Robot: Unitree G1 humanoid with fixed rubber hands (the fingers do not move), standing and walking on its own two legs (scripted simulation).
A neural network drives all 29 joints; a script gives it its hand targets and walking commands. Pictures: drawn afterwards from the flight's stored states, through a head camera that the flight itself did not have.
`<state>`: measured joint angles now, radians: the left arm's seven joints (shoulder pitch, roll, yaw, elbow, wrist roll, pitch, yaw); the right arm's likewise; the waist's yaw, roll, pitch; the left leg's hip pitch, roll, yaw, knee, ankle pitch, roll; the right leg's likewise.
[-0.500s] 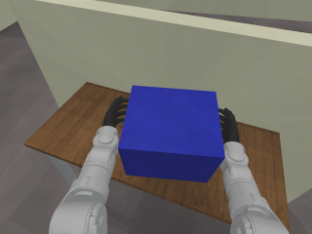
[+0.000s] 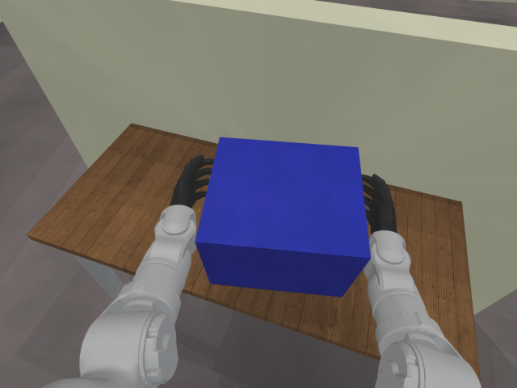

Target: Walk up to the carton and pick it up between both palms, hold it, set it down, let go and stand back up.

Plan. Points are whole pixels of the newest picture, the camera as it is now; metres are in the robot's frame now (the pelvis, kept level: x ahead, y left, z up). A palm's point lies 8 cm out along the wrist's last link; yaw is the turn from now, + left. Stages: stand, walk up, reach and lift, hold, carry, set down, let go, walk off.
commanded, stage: set down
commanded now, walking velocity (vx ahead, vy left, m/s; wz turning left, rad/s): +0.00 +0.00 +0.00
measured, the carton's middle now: (281, 218) +0.38 -0.08 +0.03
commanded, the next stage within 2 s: none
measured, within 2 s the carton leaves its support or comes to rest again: rests again in 1.34 s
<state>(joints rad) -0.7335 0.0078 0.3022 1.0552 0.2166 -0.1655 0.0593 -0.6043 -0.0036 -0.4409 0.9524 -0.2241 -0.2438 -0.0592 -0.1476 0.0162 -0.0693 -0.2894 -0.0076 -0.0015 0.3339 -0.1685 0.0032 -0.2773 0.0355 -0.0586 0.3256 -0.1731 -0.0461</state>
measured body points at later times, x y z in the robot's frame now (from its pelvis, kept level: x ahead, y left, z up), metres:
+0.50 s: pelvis +0.01 +0.00 +0.00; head +0.08 -0.01 +0.44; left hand +0.45 +0.06 +0.03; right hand +0.37 -0.25 +0.02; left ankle -0.01 +0.12 -0.75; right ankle -0.01 -0.08 -0.75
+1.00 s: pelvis +0.00 +0.00 -0.01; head +0.10 +0.00 +0.43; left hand +0.44 +0.07 -0.01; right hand +0.36 -0.25 -0.01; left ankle -0.01 +0.12 -0.75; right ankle -0.01 -0.08 -0.75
